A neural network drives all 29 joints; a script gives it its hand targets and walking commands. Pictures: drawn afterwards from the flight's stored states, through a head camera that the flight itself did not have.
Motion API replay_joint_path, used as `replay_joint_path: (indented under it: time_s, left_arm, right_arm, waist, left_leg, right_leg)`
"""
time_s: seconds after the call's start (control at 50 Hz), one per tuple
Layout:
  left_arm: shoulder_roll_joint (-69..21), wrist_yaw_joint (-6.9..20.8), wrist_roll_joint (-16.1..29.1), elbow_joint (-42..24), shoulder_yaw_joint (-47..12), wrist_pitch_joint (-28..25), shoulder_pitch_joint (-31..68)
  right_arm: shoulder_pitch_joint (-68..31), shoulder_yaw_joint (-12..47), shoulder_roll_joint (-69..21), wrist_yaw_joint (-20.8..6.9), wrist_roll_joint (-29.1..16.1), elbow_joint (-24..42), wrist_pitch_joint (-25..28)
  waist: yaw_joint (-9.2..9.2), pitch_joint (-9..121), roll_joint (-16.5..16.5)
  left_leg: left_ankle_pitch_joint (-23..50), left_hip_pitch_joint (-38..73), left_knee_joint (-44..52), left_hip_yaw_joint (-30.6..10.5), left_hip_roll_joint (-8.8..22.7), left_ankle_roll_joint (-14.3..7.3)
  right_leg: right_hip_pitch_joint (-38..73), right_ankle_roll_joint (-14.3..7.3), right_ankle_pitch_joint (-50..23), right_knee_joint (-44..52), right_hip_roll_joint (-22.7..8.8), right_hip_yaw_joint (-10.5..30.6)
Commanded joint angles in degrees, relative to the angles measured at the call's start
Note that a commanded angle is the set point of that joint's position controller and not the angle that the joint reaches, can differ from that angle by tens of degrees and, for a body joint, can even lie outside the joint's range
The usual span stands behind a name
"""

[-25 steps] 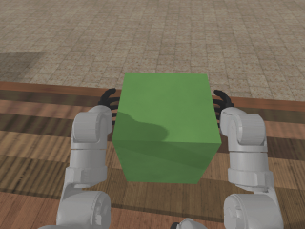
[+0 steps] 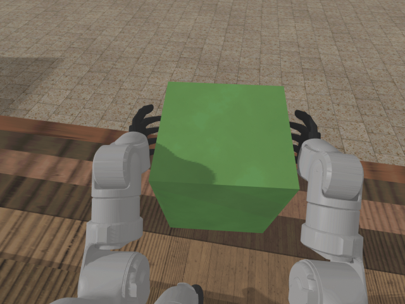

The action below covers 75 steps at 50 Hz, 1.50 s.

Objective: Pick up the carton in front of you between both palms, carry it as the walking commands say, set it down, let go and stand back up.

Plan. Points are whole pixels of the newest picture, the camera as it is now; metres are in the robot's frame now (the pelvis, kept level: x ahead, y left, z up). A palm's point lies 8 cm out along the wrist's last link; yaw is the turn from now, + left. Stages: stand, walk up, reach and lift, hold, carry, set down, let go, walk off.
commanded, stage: carry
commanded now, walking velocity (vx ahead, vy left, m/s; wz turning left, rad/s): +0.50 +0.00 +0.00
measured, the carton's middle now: (220, 165) +0.37 +0.03 +0.07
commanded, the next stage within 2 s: none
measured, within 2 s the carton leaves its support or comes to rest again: neither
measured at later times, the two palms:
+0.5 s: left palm (169, 104) +0.68 +0.21 -0.05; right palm (261, 110) +0.68 -0.09 -0.04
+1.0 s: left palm (171, 74) +1.05 +0.30 -0.18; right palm (235, 81) +1.05 +0.00 -0.19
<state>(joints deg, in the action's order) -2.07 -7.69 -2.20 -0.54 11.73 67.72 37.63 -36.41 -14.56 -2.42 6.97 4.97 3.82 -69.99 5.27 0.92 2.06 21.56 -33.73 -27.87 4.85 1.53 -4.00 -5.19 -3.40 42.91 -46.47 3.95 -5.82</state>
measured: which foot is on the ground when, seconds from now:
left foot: up 0.00-0.02, down 0.04-0.52, up 0.54-0.86, down 0.88-1.00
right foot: down 0.00-0.04, up 0.06-0.50, down 0.52-0.90, up 0.92-1.00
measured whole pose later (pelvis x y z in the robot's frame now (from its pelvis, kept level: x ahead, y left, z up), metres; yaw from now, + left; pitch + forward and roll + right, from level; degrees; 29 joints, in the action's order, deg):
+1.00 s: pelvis +0.70 +0.14 -0.29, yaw +3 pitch +4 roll +0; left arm 0.2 -8.2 0.3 8.6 10.6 63.1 35.5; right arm -32.2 -11.2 -2.3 7.7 4.8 -4.3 -64.1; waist -1.9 1.7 0.3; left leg -17.8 -29.0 -42.6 3.7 -5.1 -6.0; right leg -31.6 -2.2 33.4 -90.0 2.9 1.9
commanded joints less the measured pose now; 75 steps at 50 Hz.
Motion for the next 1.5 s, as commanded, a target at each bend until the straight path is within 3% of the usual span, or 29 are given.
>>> replay_joint_path:
  time_s: [0.0, 0.02, 0.04, 0.12, 0.38, 0.42, 0.46, 0.48, 0.5, 0.52, 0.56, 0.62, 0.68, 0.78, 0.84, 0.86, 0.88, 0.9, 0.94, 0.98, 1.18, 1.22, 1.28, 1.3, 1.32, 1.34, 1.36, 1.4, 1.48]
  left_arm:
    - [-57.42, 16.02, 25.9, 1.65, -40.81, 0.81, 38.06]
    - [-57.83, 15.85, 25.33, 1.65, -39.88, 0.88, 41.27]
    - [-56.89, 15.32, 24.22, 4.29, -37.52, 1.82, 42.8]
    - [-56.21, 12.0, 19.67, 4.69, -31.11, 2.15, 41.17]
    - [-63.53, 10.98, 19.25, -5.47, -41.24, -5.37, 32.29]
    - [-61.03, 11.11, 18.54, -6.86, -42.14, -6.08, 30.7]
    - [-57.91, 11.28, 18.0, -9.16, -42.4, -6.3, 30.96]
    - [-56.22, 11.47, 18.02, -9.45, -42.2, -6.2, 29.23]
    - [-53.62, 11.68, 17.87, -8.61, -41.54, -5.75, 27.84]
    - [-51.56, 11.7, 17.81, -5.49, -41.37, -5.14, 26.94]
    - [-54.41, 12.8, 21.78, -3.52, -43.49, -3.96, 27.13]
    - [-60.39, 14.37, 28.73, -2.59, -46.1, -3.89, 33.93]
    - [-64.74, 15.41, 31.78, -3.09, -47.07, -5.44, 41.66]
    - [-65.73, 15.52, 33.44, -4.38, -45.2, -6.92, 41.58]
    - [-63.24, 15.0, 30.85, -0.6, -42.45, -6.05, 35.0]
    - [-62.2, 14.93, 29.51, 0.97, -41.68, -5.82, 32.32]
    - [-61.27, 14.89, 27.74, 2.32, -40.84, -5.29, 30.37]
    - [-59.85, 14.68, 26.38, 3.31, -39.19, -4.24, 30.88]
    - [-57.53, 13.62, 22.75, 4.59, -37.17, -3.41, 29.95]
    - [-58.37, 12.99, 20.53, 3.49, -35.65, -4.1, 30.48]
    - [-55.61, 9.93, 16.19, -7.45, -37.83, -7.69, 30.53]
    - [-53.46, 9.74, 15.86, -8.26, -38.3, -7.23, 29.56]
    - [-49.82, 10.43, 15.47, -7.19, -38.66, -5.74, 26.94]
    - [-48.63, 11.03, 16.1, -5.89, -38.69, -5.14, 26.35]
    - [-47.89, 11.5, 17.06, -2.26, -37.84, -4.25, 25.41]
    - [-47.97, 12.12, 18.44, -0.29, -37.48, -4.41, 24.24]
    - [-52.74, 12.86, 21.18, -1.57, -40.52, -4.49, 28.12]
    - [-57.05, 13.45, 24.76, -2.61, -42.63, -3.82, 34.69]
    - [-64.53, 14.87, 30.43, -2.7, -44.6, -5.58, 40.99]
  right_arm:
    - [-34.25, 35.39, -47.9, -12.67, -18.19, -4.81, 0.31]
    - [-36.1, 34.57, -47.52, -13.23, -18.55, -5.64, 0.26]
    - [-35.87, 32.86, -46.88, -13.6, -19.39, -9.65, -0.17]
    - [-45.65, 36.88, -58.31, -15.52, -28.65, -7.74, 0.48]
    - [-37.19, 44.71, -65.54, -14.89, -29.52, 2.92, 7.54]
    - [-35.93, 46.8, -63.84, -15.18, -30.13, 4.02, 8.52]
    - [-36.16, 48.66, -62.41, -15.38, -30.71, 4.73, 9.1]
    - [-37.31, 48.65, -61.04, -15.35, -30.96, 4.61, 9.04]
    - [-36.14, 47.86, -59.25, -15.16, -30.17, 3.39, 8.56]
    - [-34.25, 46.13, -57.61, -14.6, -28.45, 1.67, 7.32]
    - [-28.52, 41.12, -51.18, -12.95, -23.74, -0.42, 5.94]
    - [-25.88, 36.06, -50.26, -11.84, -18.65, -3.57, 6.09]
    - [-30.92, 35.45, -52.42, -12.02, -17.04, -2.53, 7.64]
    - [-35.64, 37.98, -52.39, -10.24, -18.02, 2.77, 8.59]
    - [-33.11, 38.7, -50.53, -9.37, -17.63, 3.02, 7.25]
    - [-31.44, 38.93, -49.83, -9.57, -17.61, 2.24, 6.84]
    - [-30.35, 38.79, -49.06, -10.15, -18.18, 0.51, 6.35]
    - [-29.8, 39.12, -48.51, -10.62, -19.04, -1.9, 6.08]
    - [-30.95, 40.84, -53.05, -12.01, -22.71, -3.72, 6.13]
    - [-37.98, 44.55, -59.02, -13.18, -27.96, -0.9, 6.77]
    - [-39.47, 48.21, -63.61, -14.19, -34.85, 3.69, 10.29]
    - [-36.63, 48.28, -61.92, -14.15, -34.14, 2.76, 10.21]
    - [-32.61, 46.85, -58.85, -13.97, -31.19, -0.79, 9.63]
    - [-32.44, 45.87, -57.57, -13.78, -29.8, -1.91, 9.06]
    - [-31.9, 44.08, -55.92, -13.35, -28.36, -3.55, 7.76]
    - [-27.93, 40.77, -53.17, -12.69, -26.58, -3.48, 6.68]
    - [-32.76, 40.75, -51.47, -12.27, -24.55, -0.87, 6.39]
    - [-34.53, 39.13, -53.74, -12.02, -23.37, -3.99, 6.17]
    - [-31.84, 36.61, -55.74, -11.51, -19.63, -4.81, 7.75]
  waist:
    - [-14.9, 25.91, -5.34]
    - [-17.81, 21.12, 5.54]
    - [-14.33, 18.16, 19.01]
    - [-7.07, 26.15, 1.15]
    - [-13.81, 26.04, 0.12]
    - [-11.74, 27.77, 2.27]
    - [-2.17, 28.46, 2.7]
    - [6.01, 27.47, -2.24]
    - [8.22, 22.38, -12.45]
    - [0.22, 26.73, -14.8]
    - [1.04, 29.06, -5.56]
    - [-0.14, 27.12, 2.75]
    - [0.31, 23.66, -3.58]
    - [3.35, 20.25, -5.85]
    - [-4.13, 25.15, -11.28]
    - [-9.84, 27.24, -7.47]
    - [-11.87, 25.65, 3.81]
    - [-7.41, 30.22, 12.01]
    - [-10.6, 32.11, 4.2]
    - [-10.33, 28.43, -1.74]
    - [-13.47, 24.82, 0.72]
    - [-12.01, 23.13, 3.48]
    - [0.63, 27.66, 0.98]
    - [3.22, 23.9, -11.06]
    - [-1.6, 27.77, -12.76]
    - [-1.01, 37.39, -18.78]
    - [-0.51, 32.16, -8.83]
    - [-0.99, 22.05, -0.52]
    - [0.31, 25.25, -5.4]
  left_leg:
    - [-0.38, 39.31, -5.81, 4.39, -2.56, -0.74]
    - [-6.38, 41.37, -2.44, -0.64, 1.26, -1.5]
    - [16.58, 47.28, -12.6, -8.28, 7.05, -3.43]
    - [-28.92, 37.68, -0.88, -39.6, 17.49, -11.91]
    - [1.78, 41.38, -19.68, -10.31, -1.6, -1.92]
    - [-5.64, 31.38, -26.81, -6.62, -2.3, -1.87]
    - [2.75, 19.29, -39.67, -3.92, 0.33, -0.76]
    - [0.31, 12.12, -55.27, -0.38, -0.23, 1.37]
    - [-41.98, 0.37, -68.59, 2.34, -7.53, 2.66]
    - [-57.61, -14.0, -69.38, -5.45, -7.35, 3.56]
    - [-57.29, -22.64, -63.29, -10.38, -2.78, 2.57]
    - [-47.17, -21.35, -44.85, -11.53, -0.88, 2.14]
    - [-33.79, -7.93, -37.54, -5.5, -1.19, 2.81]
    - [-4.13, 9.91, -4.86, 0.95, -5.58, 2.09]
    - [4.72, 26.34, -3.94, 3.04, -4.55, -0.67]
    - [-1.39, 34.76, -1.95, 0.58, -2.79, -2.09]
    - [-2.76, 41.46, 0.74, -5.85, 2.39, -3.02]
    - [16.95, 58.14, -13.5, -22.81, 14.85, -10.02]
    - [-15.39, 54.51, -8.37, -37.1, 16.71, -15.33]
    - [-13.59, 46.85, -9.98, -36.14, 14.4, -14.32]
    - [-15.14, 28.17, -18.34, -12.97, -0.51, -7.83]
    - [-19.8, 23.3, -22.6, -11.19, -0.32, -6.94]
    - [-8.14, 12.92, -48.48, -4.71, 2.0, -1.49]
    - [-42.5, 1.27, -65.55, -2.19, -4.64, 0.73]
    - [-61.64, -11.08, -71.29, -4.7, -6.4, 1.46]
    - [-58.11, -21.07, -74.59, -9.74, -7.5, 2.29]
    - [-53.18, -17.8, -65.62, -10.51, -3.13, 1.26]
    - [-51.6, -18.97, -53.36, -9.47, -1.05, 1.73]
    - [-44.22, -13.85, -34.62, -8.03, -0.83, 2.93]
  right_leg:
    - [-10.37, -1.63, -62.69, -22.45, -9.84, 0.4]
    - [-18.32, 0.88, -35.1, -42.67, -4.43, -0.23]
    - [-32.61, 1.75, -3.24, -54.88, 2.78, 3.4]
    - [-40.0, 2.4, -12.43, -46.37, -3.94, 10.63]
    - [-36.16, 1.49, -58.51, 11.96, 1.47, -1.78]
    - [-18.51, -0.51, -73.12, 13.66, 2.79, -2.95]
    - [-0.82, -2.95, -65.92, 14.84, 1.45, -0.83]
    - [7.92, -5.99, -64.97, 19.51, -2.54, 1.74]
    - [13.33, -7.84, -71.81, 21.84, -7.38, 7.67]
    - [28.0, -13.77, -91.9, 9.03, -17.77, 24.5]
    - [27.61, -20.23, -64.28, 9.79, -22.01, 34.36]
    - [14.78, -17.57, -58.45, 9.51, -19.55, 35.23]
    - [0.99, -13.17, -66.7, 9.04, -15.53, 28.85]
    - [-11.01, -8.92, -41.81, 0.34, -4.11, 14.83]
    - [-11.85, -5.67, -48.96, -15.99, -6.22, 9.32]
    - [-16.19, -3.46, -54.15, -28.29, -6.26, 7.43]
    - [-25.43, -1.33, -25.71, -42.8, -1.23, 5.3]
    - [-41.89, 1.84, -4.01, -52.11, 0.58, 7.29]
    - [-50.83, 1.48, -7.63, -48.4, -2.76, 11.13]
    - [-52.88, 1.17, -13.83, -39.34, -4.97, 11.5]
    - [-27.3, 1.05, -57.29, 12.11, 0.07, 0.6]
    - [-17.98, -0.19, -63.43, 17.55, -0.12, 0.5]
    - [6.39, -4.45, -62.78, 17.88, -2.82, 1.49]
    - [12.55, -5.88, -68.68, 18.39, -8.59, 7.69]
    - [25.98, -9.07, -90.28, 4.71, -17.25, 19.77]
    - [30.19, -20.63, -45.24, 14.16, -25.52, 42.93]
    - [19.72, -18.76, -33.64, 17.24, -23.41, 42.25]
    - [13.76, -13.12, -64.43, 8.42, -16.55, 32.2]
    - [6.66, -14.45, -65.3, 10.87, -16.56, 32.95]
